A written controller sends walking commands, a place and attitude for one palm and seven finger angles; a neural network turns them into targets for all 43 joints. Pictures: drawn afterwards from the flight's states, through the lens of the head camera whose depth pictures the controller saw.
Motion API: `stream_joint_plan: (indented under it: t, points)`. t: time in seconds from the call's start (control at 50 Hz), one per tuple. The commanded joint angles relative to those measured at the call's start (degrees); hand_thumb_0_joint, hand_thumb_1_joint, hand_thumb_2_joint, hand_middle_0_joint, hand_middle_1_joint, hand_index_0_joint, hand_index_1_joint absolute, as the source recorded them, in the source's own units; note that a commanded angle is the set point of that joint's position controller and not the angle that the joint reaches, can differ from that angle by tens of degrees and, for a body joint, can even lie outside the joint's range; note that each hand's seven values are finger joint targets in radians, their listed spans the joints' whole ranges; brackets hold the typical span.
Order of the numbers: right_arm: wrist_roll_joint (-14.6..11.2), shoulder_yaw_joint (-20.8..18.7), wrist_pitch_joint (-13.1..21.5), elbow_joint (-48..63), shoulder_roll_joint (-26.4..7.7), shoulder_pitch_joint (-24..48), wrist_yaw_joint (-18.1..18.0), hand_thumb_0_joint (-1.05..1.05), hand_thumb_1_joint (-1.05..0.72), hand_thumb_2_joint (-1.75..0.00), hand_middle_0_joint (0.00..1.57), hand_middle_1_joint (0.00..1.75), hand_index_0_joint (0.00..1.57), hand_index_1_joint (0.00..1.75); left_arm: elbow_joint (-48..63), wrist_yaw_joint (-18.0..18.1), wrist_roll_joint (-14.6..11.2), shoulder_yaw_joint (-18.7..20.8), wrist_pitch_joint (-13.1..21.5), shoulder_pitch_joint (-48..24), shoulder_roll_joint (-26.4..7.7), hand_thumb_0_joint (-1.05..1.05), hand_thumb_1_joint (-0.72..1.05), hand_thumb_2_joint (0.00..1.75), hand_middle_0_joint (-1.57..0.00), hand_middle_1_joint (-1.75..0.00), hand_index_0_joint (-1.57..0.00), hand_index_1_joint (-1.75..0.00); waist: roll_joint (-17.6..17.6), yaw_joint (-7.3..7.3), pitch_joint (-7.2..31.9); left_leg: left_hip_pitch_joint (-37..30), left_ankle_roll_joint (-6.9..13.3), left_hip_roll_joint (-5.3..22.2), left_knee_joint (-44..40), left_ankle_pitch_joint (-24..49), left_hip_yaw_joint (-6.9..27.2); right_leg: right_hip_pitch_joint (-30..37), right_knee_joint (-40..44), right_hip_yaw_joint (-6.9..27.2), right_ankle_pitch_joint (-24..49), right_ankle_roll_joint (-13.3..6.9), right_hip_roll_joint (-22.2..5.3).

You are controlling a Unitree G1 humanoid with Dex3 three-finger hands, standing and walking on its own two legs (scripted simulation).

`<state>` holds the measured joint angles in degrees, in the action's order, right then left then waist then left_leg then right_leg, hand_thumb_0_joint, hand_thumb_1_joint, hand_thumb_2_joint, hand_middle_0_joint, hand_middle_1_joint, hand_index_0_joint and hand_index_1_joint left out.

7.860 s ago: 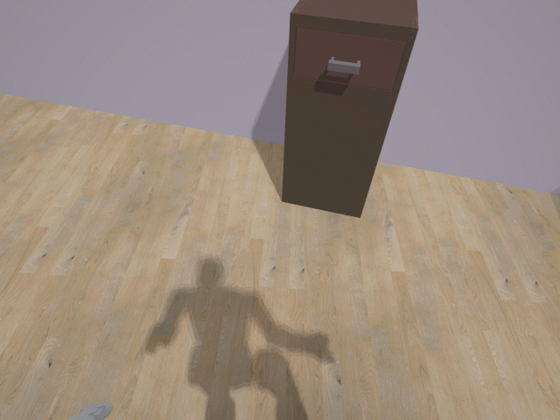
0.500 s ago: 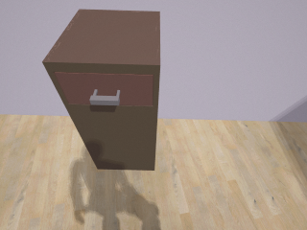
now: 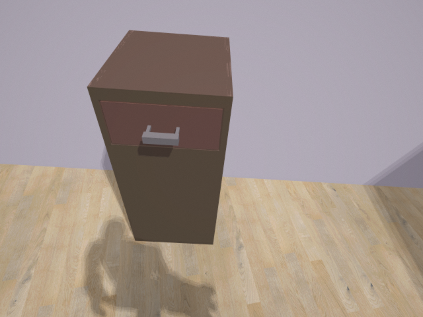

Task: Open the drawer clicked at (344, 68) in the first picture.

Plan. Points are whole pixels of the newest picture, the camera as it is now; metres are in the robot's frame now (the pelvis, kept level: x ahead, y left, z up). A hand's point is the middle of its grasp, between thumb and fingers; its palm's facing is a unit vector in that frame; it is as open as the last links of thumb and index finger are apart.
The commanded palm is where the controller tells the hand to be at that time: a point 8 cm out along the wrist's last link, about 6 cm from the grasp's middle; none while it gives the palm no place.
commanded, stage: shuffle to correct the standing spot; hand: left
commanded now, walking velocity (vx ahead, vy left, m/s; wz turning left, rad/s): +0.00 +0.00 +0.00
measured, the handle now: (162, 133) +0.61 +0.19 -0.02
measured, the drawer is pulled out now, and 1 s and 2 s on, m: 0.00 0.00 0.00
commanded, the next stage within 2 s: come to a stop and stand still in 0.80 s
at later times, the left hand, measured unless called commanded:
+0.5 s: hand out of the picture -0.10 +0.15 -0.18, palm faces +0.12 -0.98 -0.15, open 7.4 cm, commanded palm none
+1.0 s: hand out of the picture +0.13 +0.12 -0.16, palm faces +0.08 -0.97 -0.24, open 7.2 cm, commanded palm none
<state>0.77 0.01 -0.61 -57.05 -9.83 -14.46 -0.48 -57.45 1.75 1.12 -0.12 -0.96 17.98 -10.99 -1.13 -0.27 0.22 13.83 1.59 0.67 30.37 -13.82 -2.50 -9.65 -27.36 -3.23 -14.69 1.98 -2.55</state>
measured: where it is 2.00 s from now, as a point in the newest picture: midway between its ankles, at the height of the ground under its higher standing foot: outside the picture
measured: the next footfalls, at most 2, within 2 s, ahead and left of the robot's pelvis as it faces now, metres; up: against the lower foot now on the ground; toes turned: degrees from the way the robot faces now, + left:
right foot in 0.88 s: +0.16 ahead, -0.16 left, +0.00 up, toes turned -9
left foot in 1.32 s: +0.20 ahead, +0.06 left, +0.00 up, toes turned +4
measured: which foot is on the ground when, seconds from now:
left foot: down 0.00-0.88, up 0.90-1.00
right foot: down 0.00-0.52, up 0.54-0.86, down 0.88-1.00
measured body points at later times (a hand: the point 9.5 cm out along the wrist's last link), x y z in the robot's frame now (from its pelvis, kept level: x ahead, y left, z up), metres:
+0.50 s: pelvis -0.01 +0.00 +0.00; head -0.02 +0.01 +0.45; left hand -0.11 +0.20 -0.16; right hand -0.02 -0.24 -0.15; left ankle -0.01 +0.09 -0.72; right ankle +0.00 -0.14 -0.74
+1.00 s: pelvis +0.09 -0.07 +0.00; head +0.10 -0.09 +0.45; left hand +0.13 +0.17 -0.14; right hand +0.03 -0.27 -0.17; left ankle +0.03 +0.06 -0.67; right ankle +0.12 -0.15 -0.74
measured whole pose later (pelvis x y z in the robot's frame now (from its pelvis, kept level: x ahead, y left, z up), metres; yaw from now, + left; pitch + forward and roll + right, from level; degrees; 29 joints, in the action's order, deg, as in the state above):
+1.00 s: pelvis +0.09 -0.07 +0.00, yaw +0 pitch +0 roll +0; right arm 1.0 -2.2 -0.3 -64.5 -8.2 -22.3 -0.6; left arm -58.3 1.9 1.0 3.7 3.1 15.7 -7.2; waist 2.9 1.2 -1.2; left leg 20.9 0.9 3.7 58.8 -24.0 -3.6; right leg -14.7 -28.4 -9.1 -13.5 -3.0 -1.5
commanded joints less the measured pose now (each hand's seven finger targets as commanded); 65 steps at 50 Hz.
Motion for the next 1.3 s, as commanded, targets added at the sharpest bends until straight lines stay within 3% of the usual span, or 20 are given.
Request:
stream_joint_plan:
  t: [0.0, 0.16, 0.26, 0.36, 0.46, 0.48, 0.5, 0.52, 0.54, 0.62, 0.68, 0.76, 0.82, 0.84, 0.86, 0.88, 0.96, 1.02, 1.2, 1.28]
  points:
    - [0.16, -2.09, 0.99, 2.04, -7.85, -1.97, -0.57, 0.00, -0.90, -0.90, 0.20, 0.30, 0.20, 0.30, 1.73, 0.30, 0.06, 0.85, 1.09, 3.77, -4.88, 0.00, 0.90, 0.90, -0.20, -0.30, -0.20, -0.30, 2.82, -0.02, -4.69, 5.13, 0.70, 5.26, -12.10, -7.90, 8.01, -1.86, 5.01, 3.10, 0.30, -2.30, -2.24]
    - [0.63, -3.31, -0.41, -0.07, -9.48, -3.79, -0.64, 0.00, -0.90, -0.90, 0.20, 0.30, 0.20, 0.30, -1.14, -0.30, 1.13, 1.40, 0.38, 9.27, -2.18, 0.00, 0.90, 0.90, -0.20, -0.30, -0.20, -0.30, 6.55, -0.67, -6.50, 10.43, 2.54, 8.35, -19.41, -30.38, 12.25, -2.47, 0.40, -1.37, -13.08, -1.51, 1.39]
    - [0.69, -3.58, -0.80, -0.70, -7.87, -3.77, -0.99, 0.00, -0.90, -0.90, 0.20, 0.30, 0.20, 0.30, -2.79, -0.99, 0.79, 2.29, 0.07, 13.94, -0.89, 0.00, 0.90, 0.90, -0.20, -0.30, -0.20, -0.30, 3.73, -1.64, -8.63, 13.23, 1.91, 5.81, -15.25, -27.89, 8.47, -1.60, 2.77, 0.07, -14.14, -3.22, 1.22]
    - [0.61, -3.37, -1.13, 0.02, -1.96, -4.60, -0.50, 0.00, -0.90, -0.90, 0.20, 0.30, 0.20, 0.30, -2.72, 0.13, 0.14, 4.58, 1.18, 12.16, -5.61, 0.00, 0.90, 0.90, -0.20, -0.30, -0.20, -0.30, -12.20, 0.25, -5.45, 11.89, -0.07, -0.86, 22.14, -10.50, -1.34, -10.04, 21.87, 24.12, -31.74, -11.73, -15.37]
    - [0.12, -2.48, 1.47, -3.25, 0.84, -14.04, -0.15, 0.00, -0.90, -0.90, 0.20, 0.30, 0.20, 0.30, -1.54, -0.11, 0.56, 3.51, 1.61, 5.42, -3.03, 0.00, 0.90, 0.90, -0.20, -0.30, -0.20, -0.30, -0.83, 4.26, -6.23, -5.53, -0.09, 0.17, -1.91, -8.78, -4.22, -18.78, 7.67, 8.19, -21.79, -8.17, -6.44]
    - [0.24, -2.87, 1.92, -4.30, -1.45, -16.89, -0.91, 0.00, -0.90, -0.90, 0.20, 0.30, 0.20, 0.30, -1.80, -0.37, 0.33, 3.20, 1.25, 6.71, -1.04, 0.00, 0.90, 0.90, -0.20, -0.30, -0.20, -0.30, 6.03, 4.60, -7.38, -8.18, 0.56, 3.36, -8.45, -14.65, 2.92, -22.56, -1.22, 6.26, -20.39, -6.80, -2.68]
    - [0.83, -4.02, 2.43, -4.59, -6.53, -19.86, -1.55, 0.00, -0.90, -0.90, 0.20, 0.30, 0.20, 0.30, -1.17, -0.91, -0.02, 2.68, 1.13, 7.79, 2.16, 0.00, 0.90, 0.90, -0.20, -0.30, -0.20, -0.30, 19.00, 5.05, -8.18, -9.90, 4.61, 16.11, -19.54, -27.30, 22.14, -29.77, -16.09, -0.67, -16.07, -3.82, 2.62]
    - [0.67, -4.88, 2.70, -4.07, -9.52, -20.44, -2.26, 0.00, -0.90, -0.90, 0.20, 0.30, 0.20, 0.30, 1.02, -1.39, 0.71, 2.89, 1.15, 4.47, 1.58, 0.00, 0.90, 0.90, -0.20, -0.30, -0.20, -0.30, 16.09, 4.96, -11.77, -7.47, 8.69, 23.87, -25.69, -31.23, 29.99, -33.98, -24.27, 0.58, -12.65, -3.38, 0.18]
    - [0.90, -5.20, 2.50, -3.03, -10.58, -16.67, -2.78, 0.00, -0.90, -0.90, 0.20, 0.30, 0.20, 0.30, 2.49, -2.29, 0.80, 3.57, 1.02, 2.56, 0.90, 0.00, 0.90, 0.90, -0.20, -0.30, -0.20, -0.30, 9.38, 3.38, -10.53, -3.04, 10.63, 24.40, -25.94, -30.45, 28.14, -31.55, -29.72, 2.32, -10.14, -2.92, -2.21]
    - [0.68, -3.01, 4.07, -2.55, -4.56, -10.60, -2.11, 0.00, -0.90, -0.90, 0.20, 0.30, 0.20, 0.30, -0.34, -2.67, 1.06, 3.45, 1.14, 4.93, 2.61, 0.00, 0.90, 0.90, -0.20, -0.30, -0.20, -0.30, 7.98, -0.03, -11.61, 4.21, 8.33, 17.07, -24.94, -14.33, 14.60, -25.49, -30.71, 2.67, 0.26, -2.16, -4.33]
    - [0.95, -3.40, 4.43, -3.38, -4.68, -11.51, -1.96, 0.00, -0.90, -0.90, 0.20, 0.30, 0.20, 0.30, 0.72, -2.84, 0.57, 3.04, 1.43, 2.28, 4.05, 0.00, 0.90, 0.90, -0.20, -0.30, -0.20, -0.30, 5.55, 0.62, -9.16, 1.46, 8.30, 14.82, -22.39, -4.46, 7.71, -20.12, -19.48, -0.51, 0.88, -1.42, -3.60]
    - [1.23, -3.93, 3.78, -4.78, -4.97, -13.56, -1.84, 0.00, -0.90, -0.90, 0.20, 0.30, 0.20, 0.30, 2.12, -2.69, 0.30, 3.11, 1.91, -1.70, 3.67, 0.00, 0.90, 0.90, -0.20, -0.30, -0.20, -0.30, 7.45, 2.29, -7.46, -1.94, 8.52, 15.34, -18.34, 0.05, 6.44, -14.91, -8.42, -3.20, -0.34, -1.58, -1.66]
    - [0.96, -3.95, 3.20, -4.97, -4.36, -12.31, -1.55, 0.00, -0.90, -0.90, 0.20, 0.30, 0.20, 0.30, -0.15, -2.29, 0.36, 4.04, 2.59, 5.14, 1.03, 0.00, 0.90, 0.90, -0.20, -0.30, -0.20, -0.30, 3.22, -1.07, -2.63, 3.36, 4.78, 11.51, -7.94, -2.42, 3.01, 1.63, 1.30, -3.77, 4.22, -2.67, 0.32]
    - [0.48, -3.48, 3.23, -4.70, -2.65, -12.19, -1.17, 0.00, -0.90, -0.90, 0.20, 0.30, 0.20, 0.30, -1.78, -1.82, 0.58, 4.66, 3.18, 10.60, -2.11, 0.00, 0.90, 0.90, -0.20, -0.30, -0.20, -0.30, -3.59, -3.61, 0.37, 10.56, 2.73, 7.21, 2.44, -5.91, -1.81, 11.82, 3.60, 3.65, -0.04, -5.02, -5.34]
    - [0.03, -2.55, 3.38, -3.43, 1.01, -13.30, -0.74, 0.00, -0.90, -0.90, 0.20, 0.30, 0.20, 0.30, -3.04, -1.13, 0.49, 5.71, 3.68, 15.33, -7.78, 0.00, 0.90, 0.90, -0.20, -0.30, -0.20, -0.30, -17.80, -4.47, 4.56, 20.40, 0.44, -0.13, 18.25, -17.85, -6.96, 20.55, 10.01, 21.05, -2.84, -10.03, -17.73]
    - [0.43, -2.65, 3.02, -1.79, -1.10, -9.14, -0.52, 0.00, -0.90, -0.90, 0.20, 0.30, 0.20, 0.30, -3.33, -0.75, -0.23, 5.86, 3.76, 17.75, -9.10, 0.00, 0.90, 0.90, -0.20, -0.30, -0.20, -0.30, -14.20, -5.87, 3.54, 23.84, 1.06, 0.85, 30.40, -21.25, -1.76, 17.50, 14.28, 26.10, -2.68, -12.72, -20.64]
    - [0.27, -2.25, 1.35, -4.36, 1.06, -9.62, -0.50, 0.00, -0.90, -0.90, 0.20, 0.30, 0.20, 0.30, -0.13, 0.47, -0.11, 3.10, 4.47, 1.87, -0.24, 0.00, 0.90, 0.90, -0.20, -0.30, -0.20, -0.30, -3.23, 1.88, -4.01, 14.17, -1.35, 5.63, 29.90, -6.58, 1.88, -2.11, 12.85, 6.90, 27.29, -10.03, -14.38]
    - [-0.40, -1.84, -0.50, -4.85, 2.85, -9.72, -0.77, 0.00, -0.90, -0.90, 0.20, 0.30, 0.20, 0.30, 0.35, 1.12, 0.38, 3.16, 3.46, 1.34, -1.91, 0.00, 0.90, 0.90, -0.20, -0.30, -0.20, -0.30, -2.96, 1.60, -2.79, 8.53, -2.99, 3.37, 18.24, -6.15, -0.72, -2.74, 9.55, 1.60, 40.82, -10.53, -13.18]
    - [0.00, -3.58, -2.16, 1.45, -1.89, -0.74, -0.56, 0.00, -0.90, -0.90, 0.20, 0.30, 0.20, 0.30, 1.58, 1.65, 0.82, 5.30, 1.11, 0.92, -6.73, 0.00, 0.90, 0.90, -0.20, -0.30, -0.20, -0.30, -5.42, -0.23, -0.50, 8.90, -3.35, 1.72, 13.20, -7.49, 1.24, 1.05, 4.54, 7.17, 40.57, -13.58, -16.85]
    - [0.28, -3.73, -0.54, 0.44, -4.49, -4.87, -0.89, 0.00, -0.90, -0.90, 0.20, 0.30, 0.20, 0.30, 2.04, 1.21, 0.18, 4.51, 0.31, 0.74, -4.36, 0.00, 0.90, 0.90, -0.20, -0.30, -0.20, -0.30, 2.28, 1.43, 3.85, -8.60, -1.24, 6.28, -5.42, 22.25, 2.97, -5.17, -5.96, 2.33, 20.12, -6.24, -7.85]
